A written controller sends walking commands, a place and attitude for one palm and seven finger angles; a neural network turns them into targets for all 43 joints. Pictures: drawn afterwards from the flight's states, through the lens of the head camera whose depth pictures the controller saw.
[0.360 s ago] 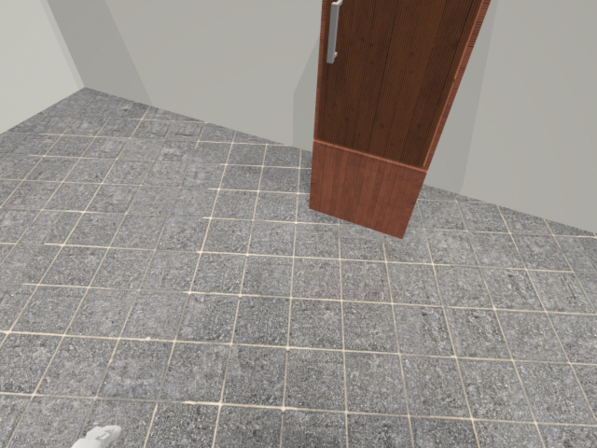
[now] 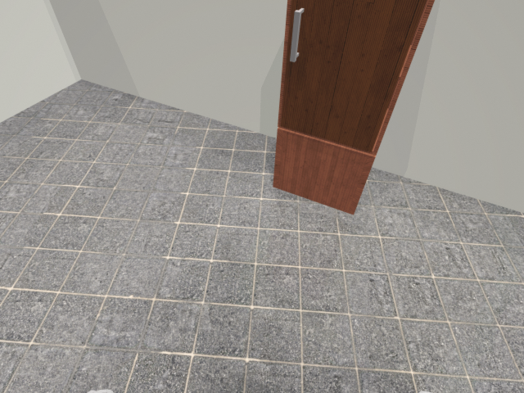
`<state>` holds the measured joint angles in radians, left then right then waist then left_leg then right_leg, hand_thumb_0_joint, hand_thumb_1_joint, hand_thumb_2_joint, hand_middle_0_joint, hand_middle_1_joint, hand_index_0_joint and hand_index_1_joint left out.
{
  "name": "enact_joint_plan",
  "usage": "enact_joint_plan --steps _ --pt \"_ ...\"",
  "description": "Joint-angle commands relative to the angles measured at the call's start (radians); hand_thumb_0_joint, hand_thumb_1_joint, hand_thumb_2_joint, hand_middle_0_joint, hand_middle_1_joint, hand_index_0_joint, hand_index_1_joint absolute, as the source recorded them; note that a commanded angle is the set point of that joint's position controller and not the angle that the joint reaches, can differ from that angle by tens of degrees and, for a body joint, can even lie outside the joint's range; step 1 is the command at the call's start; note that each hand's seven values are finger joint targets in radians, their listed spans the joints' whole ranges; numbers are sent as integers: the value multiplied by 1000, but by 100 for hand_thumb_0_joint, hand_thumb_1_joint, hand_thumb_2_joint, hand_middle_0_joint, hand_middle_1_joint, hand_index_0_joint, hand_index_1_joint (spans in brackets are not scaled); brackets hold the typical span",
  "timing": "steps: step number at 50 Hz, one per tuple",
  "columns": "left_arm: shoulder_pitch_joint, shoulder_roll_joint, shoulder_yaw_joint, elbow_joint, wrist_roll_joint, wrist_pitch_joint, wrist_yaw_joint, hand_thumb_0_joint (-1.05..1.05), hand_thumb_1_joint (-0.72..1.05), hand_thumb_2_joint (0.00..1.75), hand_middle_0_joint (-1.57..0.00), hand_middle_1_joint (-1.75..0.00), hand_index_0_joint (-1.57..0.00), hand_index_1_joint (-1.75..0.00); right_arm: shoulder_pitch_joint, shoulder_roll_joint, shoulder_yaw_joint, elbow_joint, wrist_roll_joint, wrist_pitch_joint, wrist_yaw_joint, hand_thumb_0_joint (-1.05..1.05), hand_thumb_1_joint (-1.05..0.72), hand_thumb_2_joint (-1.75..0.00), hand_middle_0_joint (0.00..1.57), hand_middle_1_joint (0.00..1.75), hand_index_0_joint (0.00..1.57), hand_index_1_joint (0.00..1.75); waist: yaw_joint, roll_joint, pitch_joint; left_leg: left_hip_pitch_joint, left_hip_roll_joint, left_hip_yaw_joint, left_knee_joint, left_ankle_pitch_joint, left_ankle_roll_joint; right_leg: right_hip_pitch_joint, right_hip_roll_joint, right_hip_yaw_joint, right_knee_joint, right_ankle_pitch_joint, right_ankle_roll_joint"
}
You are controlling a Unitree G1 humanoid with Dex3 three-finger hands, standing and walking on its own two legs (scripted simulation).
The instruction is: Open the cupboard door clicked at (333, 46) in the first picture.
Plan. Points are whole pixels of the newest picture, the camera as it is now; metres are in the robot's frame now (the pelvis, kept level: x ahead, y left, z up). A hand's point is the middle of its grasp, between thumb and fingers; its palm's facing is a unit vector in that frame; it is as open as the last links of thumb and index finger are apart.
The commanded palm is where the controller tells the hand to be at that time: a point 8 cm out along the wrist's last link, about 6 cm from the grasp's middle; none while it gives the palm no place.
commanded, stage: stand and wait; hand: left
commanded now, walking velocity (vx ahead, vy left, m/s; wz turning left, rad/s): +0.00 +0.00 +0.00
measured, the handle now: (297, 35) +1.22 -0.04 +0.06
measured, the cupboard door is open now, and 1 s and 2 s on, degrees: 0 0 0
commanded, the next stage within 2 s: look at it before walking up in 0.68 s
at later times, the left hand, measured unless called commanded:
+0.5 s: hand out of the picture +0.05 +0.24 -0.15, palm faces -0.02 -0.94 -0.34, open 7.4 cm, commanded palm none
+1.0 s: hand out of the picture +0.05 +0.24 -0.15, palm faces -0.02 -0.94 -0.33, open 7.4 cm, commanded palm none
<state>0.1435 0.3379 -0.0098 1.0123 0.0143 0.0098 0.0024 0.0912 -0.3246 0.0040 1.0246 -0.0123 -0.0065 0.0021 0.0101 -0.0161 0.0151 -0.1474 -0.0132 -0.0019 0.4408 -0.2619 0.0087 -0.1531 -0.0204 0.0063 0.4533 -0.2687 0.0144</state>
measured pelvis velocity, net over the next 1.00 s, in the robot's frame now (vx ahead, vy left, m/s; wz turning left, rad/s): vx -0.02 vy -0.01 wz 0.00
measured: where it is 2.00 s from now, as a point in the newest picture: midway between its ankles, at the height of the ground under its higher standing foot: outside the picture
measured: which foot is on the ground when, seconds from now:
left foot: down 0.00-1.00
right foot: down 0.00-1.00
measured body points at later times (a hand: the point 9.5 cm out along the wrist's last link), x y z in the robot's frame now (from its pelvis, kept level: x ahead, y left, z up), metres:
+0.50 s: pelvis -0.02 -0.01 +0.00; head -0.03 -0.01 +0.45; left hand +0.05 +0.29 -0.13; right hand +0.05 -0.31 -0.13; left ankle -0.01 +0.11 -0.74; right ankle -0.01 -0.13 -0.74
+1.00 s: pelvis -0.02 -0.01 +0.00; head -0.02 -0.01 +0.45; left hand +0.05 +0.28 -0.13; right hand +0.05 -0.31 -0.13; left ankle -0.01 +0.11 -0.74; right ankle -0.01 -0.13 -0.74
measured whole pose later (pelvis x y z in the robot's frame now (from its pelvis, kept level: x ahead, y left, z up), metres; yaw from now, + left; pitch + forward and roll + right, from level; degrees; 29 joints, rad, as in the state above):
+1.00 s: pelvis -0.02 -0.01 +0.00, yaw +0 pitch -2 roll +0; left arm 0.15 0.34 -0.01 1.09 0.01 0.00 0.00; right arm 0.13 -0.33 0.01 1.12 -0.01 -0.01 0.00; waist 0.00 -0.01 0.03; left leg -0.14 0.01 -0.01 0.37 -0.20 -0.01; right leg -0.15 0.00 0.00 0.38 -0.20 0.00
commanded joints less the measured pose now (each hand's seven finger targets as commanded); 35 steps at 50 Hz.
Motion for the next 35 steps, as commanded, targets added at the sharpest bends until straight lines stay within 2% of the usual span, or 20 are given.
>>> enact_joint_plan --steps 1,6,26,35 --pt "-56 205 47 -59 -3 -29 10 0 90 90 -20 -30 -20 -30 -58 -216 -48 -60 -1 -29 -18 0 -90 -90 20 30 20 30 -9 30 -62 10 119 -89 -81 238 33 10 -94 79 -69 214 -44" --pt "-52 208 47 -36 -4 -32 10 0 90 90 -20 -30 -20 -30 -46 -219 -45 -37 2 -30 -18 0 -90 -90 20 30 20 30 -8 15 -66 14 122 -92 -91 233 29 26 -99 81 -86 220 -44" --pt "-49 212 45 6 -2 -34 7 0 90 90 -20 -30 -20 -30 -17 -220 -40 21 2 -25 -12 0 -90 -90 20 30 20 30 -7 7 5 -24 119 -105 -142 80 20 -30 -98 114 -157 35 -46" --pt "-48 209 46 4 -2 -36 6 0 90 90 -20 -30 -20 -30 -5 -220 -40 24 2 -27 -12 0 -90 -90 20 30 20 30 -10 12 -16 -20 121 -105 -137 96 17 -27 -96 116 -155 45 -46"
